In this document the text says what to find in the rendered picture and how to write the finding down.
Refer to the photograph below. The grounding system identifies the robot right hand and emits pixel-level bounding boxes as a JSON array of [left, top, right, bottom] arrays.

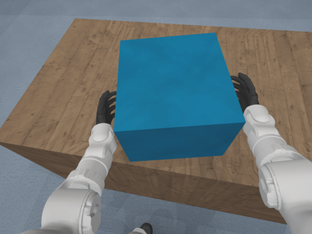
[[230, 73, 260, 113]]

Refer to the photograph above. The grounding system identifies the right robot forearm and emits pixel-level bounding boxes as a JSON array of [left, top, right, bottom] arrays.
[[243, 104, 312, 169]]

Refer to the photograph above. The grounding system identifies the carton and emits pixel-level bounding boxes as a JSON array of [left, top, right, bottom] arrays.
[[114, 33, 246, 162]]

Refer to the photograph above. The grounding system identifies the pedestal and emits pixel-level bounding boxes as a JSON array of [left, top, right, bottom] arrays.
[[0, 18, 312, 224]]

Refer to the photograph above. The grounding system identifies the robot left upper arm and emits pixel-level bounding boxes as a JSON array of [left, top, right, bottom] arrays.
[[20, 188, 101, 234]]

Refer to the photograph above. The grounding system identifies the left robot foot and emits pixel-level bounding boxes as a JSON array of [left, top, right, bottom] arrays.
[[140, 223, 153, 234]]

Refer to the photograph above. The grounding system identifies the robot left hand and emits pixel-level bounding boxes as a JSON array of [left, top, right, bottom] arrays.
[[96, 90, 117, 125]]

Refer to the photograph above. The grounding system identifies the robot right upper arm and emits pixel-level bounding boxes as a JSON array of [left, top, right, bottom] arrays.
[[258, 159, 312, 234]]

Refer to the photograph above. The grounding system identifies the left robot forearm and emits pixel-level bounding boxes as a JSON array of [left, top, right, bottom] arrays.
[[41, 123, 117, 224]]

